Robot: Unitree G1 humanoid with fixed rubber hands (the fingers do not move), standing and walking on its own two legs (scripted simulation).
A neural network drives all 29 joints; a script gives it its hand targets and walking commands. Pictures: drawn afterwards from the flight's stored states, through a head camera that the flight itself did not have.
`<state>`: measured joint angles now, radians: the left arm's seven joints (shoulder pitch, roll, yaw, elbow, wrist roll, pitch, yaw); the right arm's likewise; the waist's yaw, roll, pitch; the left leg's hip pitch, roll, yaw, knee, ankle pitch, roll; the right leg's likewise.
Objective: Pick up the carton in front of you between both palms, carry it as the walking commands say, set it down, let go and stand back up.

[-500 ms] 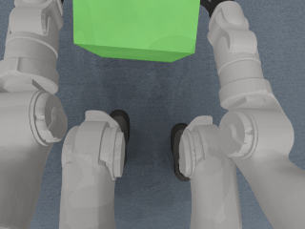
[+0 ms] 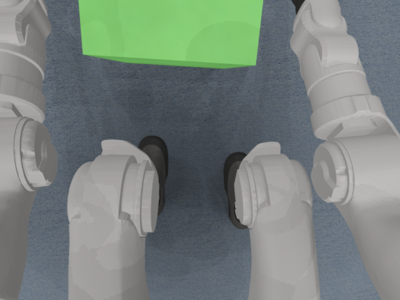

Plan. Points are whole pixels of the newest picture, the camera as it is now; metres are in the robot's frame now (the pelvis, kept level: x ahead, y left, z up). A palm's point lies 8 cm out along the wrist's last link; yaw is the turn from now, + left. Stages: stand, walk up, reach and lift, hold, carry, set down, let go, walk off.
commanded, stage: set down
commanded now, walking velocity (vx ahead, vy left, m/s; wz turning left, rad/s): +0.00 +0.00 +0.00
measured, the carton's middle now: out of the picture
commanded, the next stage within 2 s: let go in 1.06 s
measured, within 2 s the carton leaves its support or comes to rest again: neither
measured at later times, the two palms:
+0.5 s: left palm out of the picture +0.54 +0.27 -0.02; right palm out of the picture +0.56 -0.11 -0.01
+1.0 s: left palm out of the picture +0.54 +0.29 +0.13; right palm out of the picture +0.55 -0.11 +0.14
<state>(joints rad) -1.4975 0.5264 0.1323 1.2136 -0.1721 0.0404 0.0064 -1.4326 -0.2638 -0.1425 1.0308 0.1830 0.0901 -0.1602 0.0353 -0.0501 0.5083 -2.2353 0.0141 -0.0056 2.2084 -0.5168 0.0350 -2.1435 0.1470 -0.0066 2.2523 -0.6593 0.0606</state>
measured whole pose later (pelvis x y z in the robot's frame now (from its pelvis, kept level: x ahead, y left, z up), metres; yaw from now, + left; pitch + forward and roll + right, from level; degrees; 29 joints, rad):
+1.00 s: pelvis +0.03 +0.01 +0.23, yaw +2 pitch +46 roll -4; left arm -1.19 0.40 0.28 0.92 0.01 0.18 -0.08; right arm -1.08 -0.15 -0.30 0.74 0.02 0.20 -0.12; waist 0.00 -0.01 -0.04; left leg -1.78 -0.04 -0.04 1.33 -0.35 0.03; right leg -1.69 0.08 0.02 1.34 -0.45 0.04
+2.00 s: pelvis +0.13 -0.01 +0.41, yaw +5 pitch +3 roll +1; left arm 0.22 0.21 0.07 0.45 0.01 0.03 -0.07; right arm 0.22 -0.21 -0.04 0.44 0.01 0.03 0.06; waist -0.01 -0.02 0.04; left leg -0.27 -0.03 -0.05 0.42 -0.20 0.00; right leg -0.21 0.04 0.07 0.45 -0.29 -0.03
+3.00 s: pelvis +0.18 -0.01 +0.40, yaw +8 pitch +4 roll +1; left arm 0.38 0.25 -0.01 0.71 0.01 -0.02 0.04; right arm 0.32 -0.26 0.01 0.84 -0.02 -0.03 -0.03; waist 0.01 0.00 -0.10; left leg -0.30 -0.05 -0.08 0.61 -0.37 0.00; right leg -0.19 0.03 0.02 0.58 -0.45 -0.04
